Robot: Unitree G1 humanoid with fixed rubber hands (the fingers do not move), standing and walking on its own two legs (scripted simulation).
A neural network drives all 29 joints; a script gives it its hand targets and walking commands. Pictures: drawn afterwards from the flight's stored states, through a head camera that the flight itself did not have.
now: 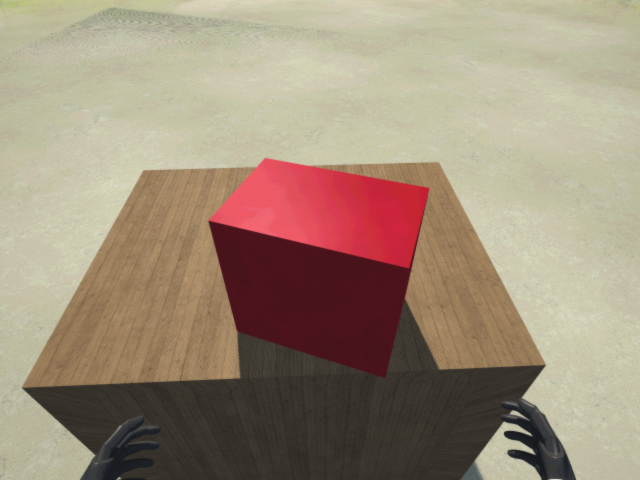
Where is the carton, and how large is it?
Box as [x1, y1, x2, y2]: [208, 158, 428, 377]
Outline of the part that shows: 265,158 208,220 237,331 384,377 404,299 428,188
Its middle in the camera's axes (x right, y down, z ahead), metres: +0.01 +0.04 +0.60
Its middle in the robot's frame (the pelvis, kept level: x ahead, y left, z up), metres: +0.44 +0.00 +0.04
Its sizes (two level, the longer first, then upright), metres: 0.260 0.169 0.246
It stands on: a pedestal, 0.68 m high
